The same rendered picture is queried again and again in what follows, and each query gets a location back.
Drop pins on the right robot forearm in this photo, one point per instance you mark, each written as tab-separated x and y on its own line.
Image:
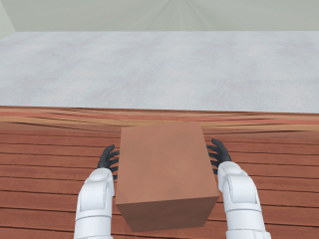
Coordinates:
241	203

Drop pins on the left robot forearm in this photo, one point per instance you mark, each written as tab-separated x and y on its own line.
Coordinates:
94	206

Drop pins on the carton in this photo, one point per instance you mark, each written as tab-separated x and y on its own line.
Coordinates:
165	178

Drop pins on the robot left hand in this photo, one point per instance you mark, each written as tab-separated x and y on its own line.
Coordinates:
105	161

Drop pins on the robot right hand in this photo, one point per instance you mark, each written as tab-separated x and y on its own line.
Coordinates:
221	154

